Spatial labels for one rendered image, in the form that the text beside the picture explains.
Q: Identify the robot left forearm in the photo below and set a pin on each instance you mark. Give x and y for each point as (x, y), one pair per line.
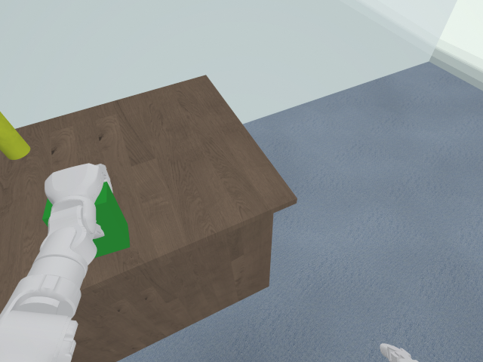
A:
(54, 281)

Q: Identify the table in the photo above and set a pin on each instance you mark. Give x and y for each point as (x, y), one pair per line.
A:
(198, 195)

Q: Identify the left robot upper arm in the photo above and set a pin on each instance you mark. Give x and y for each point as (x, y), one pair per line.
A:
(37, 337)

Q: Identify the robot right hand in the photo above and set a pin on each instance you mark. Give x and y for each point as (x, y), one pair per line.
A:
(395, 354)

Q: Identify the robot left hand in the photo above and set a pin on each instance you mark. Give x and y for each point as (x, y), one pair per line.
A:
(84, 180)

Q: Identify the sponge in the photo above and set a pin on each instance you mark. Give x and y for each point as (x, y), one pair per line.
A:
(111, 220)

